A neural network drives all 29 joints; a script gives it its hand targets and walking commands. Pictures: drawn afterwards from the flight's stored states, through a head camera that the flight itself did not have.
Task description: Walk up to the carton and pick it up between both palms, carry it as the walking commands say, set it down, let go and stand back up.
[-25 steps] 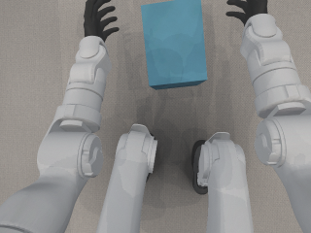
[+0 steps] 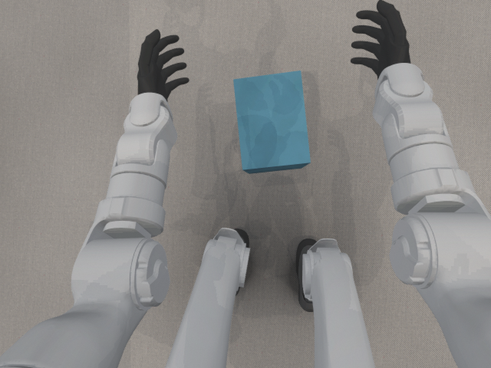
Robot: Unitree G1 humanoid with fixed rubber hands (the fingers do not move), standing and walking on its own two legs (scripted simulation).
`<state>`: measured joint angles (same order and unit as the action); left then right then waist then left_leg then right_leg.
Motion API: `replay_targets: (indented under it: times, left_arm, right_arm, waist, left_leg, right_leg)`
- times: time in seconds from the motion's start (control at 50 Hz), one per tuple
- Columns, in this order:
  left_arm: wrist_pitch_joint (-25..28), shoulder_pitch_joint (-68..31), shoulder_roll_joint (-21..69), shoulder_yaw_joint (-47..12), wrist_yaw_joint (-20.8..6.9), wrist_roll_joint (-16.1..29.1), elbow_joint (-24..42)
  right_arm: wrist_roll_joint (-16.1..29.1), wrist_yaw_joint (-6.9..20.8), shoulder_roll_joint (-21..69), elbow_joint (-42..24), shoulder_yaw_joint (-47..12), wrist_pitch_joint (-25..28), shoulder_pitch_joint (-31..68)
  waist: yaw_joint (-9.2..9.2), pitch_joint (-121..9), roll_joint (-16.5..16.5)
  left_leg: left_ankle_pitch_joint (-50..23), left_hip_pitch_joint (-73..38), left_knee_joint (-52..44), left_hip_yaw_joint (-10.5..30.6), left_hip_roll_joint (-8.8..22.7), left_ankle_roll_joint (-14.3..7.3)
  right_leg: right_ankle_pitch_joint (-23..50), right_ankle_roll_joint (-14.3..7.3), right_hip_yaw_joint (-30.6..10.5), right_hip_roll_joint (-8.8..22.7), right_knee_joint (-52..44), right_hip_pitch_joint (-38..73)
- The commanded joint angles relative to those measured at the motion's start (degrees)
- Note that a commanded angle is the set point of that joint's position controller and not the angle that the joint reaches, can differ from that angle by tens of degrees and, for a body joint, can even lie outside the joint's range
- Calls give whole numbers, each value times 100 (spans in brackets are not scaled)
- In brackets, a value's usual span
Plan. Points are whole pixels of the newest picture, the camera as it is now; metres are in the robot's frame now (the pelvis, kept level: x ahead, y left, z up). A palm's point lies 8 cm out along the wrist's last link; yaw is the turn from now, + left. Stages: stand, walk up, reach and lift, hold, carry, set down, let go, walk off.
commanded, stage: set down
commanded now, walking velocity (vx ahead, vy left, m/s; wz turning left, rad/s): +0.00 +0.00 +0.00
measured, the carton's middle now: (271, 129) +0.51 +0.03 -0.47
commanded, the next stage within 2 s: let go in 0.46 s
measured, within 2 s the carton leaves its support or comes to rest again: neither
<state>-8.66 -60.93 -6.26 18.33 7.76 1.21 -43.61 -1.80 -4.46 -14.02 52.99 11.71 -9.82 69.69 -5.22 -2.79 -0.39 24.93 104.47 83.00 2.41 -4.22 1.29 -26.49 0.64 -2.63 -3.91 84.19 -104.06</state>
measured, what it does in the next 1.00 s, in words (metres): rises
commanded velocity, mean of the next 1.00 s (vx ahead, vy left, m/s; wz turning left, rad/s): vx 0.00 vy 0.00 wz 0.00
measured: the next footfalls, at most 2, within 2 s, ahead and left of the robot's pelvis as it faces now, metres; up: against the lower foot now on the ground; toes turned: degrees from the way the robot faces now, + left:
none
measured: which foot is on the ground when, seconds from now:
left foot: down 0.00-1.00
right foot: down 0.00-1.00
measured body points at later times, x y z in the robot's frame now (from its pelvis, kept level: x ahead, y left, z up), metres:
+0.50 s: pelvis +0.02 +0.00 +0.10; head +0.33 +0.00 +0.43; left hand +0.50 +0.20 -0.02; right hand +0.55 -0.14 -0.02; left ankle +0.09 +0.12 -0.54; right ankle +0.08 -0.11 -0.54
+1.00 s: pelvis +0.07 +0.01 +0.18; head +0.24 +0.00 +0.59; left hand +0.36 +0.24 +0.08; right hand +0.39 -0.19 +0.07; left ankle +0.09 +0.12 -0.54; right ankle +0.08 -0.11 -0.54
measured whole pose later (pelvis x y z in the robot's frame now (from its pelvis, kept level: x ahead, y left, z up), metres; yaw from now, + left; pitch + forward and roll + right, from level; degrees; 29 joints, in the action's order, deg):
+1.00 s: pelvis +0.07 +0.01 +0.18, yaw -1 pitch +23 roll +0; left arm -1.5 -10.9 -9.0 6.9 -3.7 -1.8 -32.2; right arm -5.5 -2.0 -7.6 34.0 9.2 -2.4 15.2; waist -3.3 -2.4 1.2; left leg 14.5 45.9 37.1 3.5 -3.1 -0.9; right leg -15.3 0.7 -4.4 -2.3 36.7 -44.8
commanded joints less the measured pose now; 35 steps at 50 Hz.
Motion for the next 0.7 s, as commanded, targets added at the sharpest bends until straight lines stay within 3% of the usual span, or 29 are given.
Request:
replay_targets:
  times: [0.0,0.24,0.4,0.5,0.58,0.68]
  left_arm:
    - [142,-1023,-419,75,-58,-112,661]
    - [308,-711,-129,462,-301,-558,597]
    - [393,-542,-61,865,-417,-1055,540]
    - [446,110,-264,765,-559,-1222,836]
    - [434,1045,-527,312,-774,-1104,1380]
    - [343,2458,-686,-413,-1086,-772,1888]
  right_arm:
    - [-98,46,-366,-665,96,143,1373]
    - [-545,229,-56,-583,465,287,1045]
    - [-986,240,146,-557,778,352,780]
    - [-1071,63,272,-1065,728,378,111]
    - [-1033,-98,467,-1916,538,308,-840]
    - [-811,-165,692,-2657,150,243,-2409]
  waist:
    - [-80,-5909,-431]
    - [-73,-5181,-393]
    - [-37,-4954,-354]
    - [-23,-5700,-373]
    - [-43,-6391,-324]
    - [-8,-5912,-159]
  left_leg:
    - [-2290,-3580,-1033,-557,-208,301]
    - [-2480,-4445,-2450,-420,-86,298]
    - [-2572,-4831,-2820,-413,-84,288]
    - [-3292,-5298,-2933,-399,-102,252]
    - [-3908,-5801,-3133,-346,-75,177]
    - [-4118,-6666,-3565,-266,23,38]
  right_leg:
    - [1885,165,406,-245,-1120,3593]
    - [2088,200,262,-151,-2584,4373]
    - [2236,172,240,-149,-2980,4741]
    - [3356,172,147,-127,-3024,5750]
    - [4288,185,54,-62,-3124,6737]
    - [4201,194,79,15,-3619,7108]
